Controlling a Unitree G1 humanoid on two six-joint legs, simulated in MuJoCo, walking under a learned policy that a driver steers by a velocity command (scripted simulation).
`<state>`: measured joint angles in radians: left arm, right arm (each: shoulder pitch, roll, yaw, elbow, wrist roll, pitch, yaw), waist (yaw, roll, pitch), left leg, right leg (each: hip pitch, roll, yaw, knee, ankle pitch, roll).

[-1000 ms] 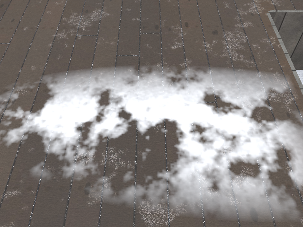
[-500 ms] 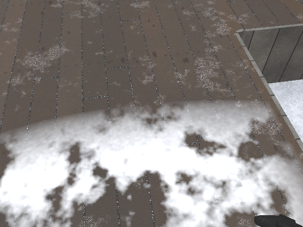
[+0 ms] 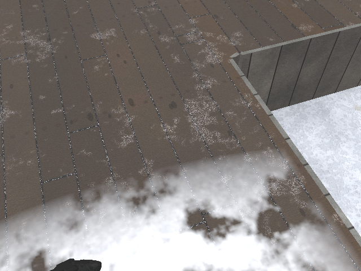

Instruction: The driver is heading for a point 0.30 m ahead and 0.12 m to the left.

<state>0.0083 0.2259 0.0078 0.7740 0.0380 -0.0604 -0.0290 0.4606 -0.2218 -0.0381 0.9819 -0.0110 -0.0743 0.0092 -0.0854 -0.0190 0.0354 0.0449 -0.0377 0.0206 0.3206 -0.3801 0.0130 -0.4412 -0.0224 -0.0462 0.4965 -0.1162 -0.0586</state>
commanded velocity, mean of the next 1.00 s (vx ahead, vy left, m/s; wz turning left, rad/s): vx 0.22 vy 0.00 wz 0.16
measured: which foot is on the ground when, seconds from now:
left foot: down 0.00-0.00, up 0.02-0.46, down 0.48-1.00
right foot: down 0.00-0.48, up 0.50-0.78, down 0.80-1.00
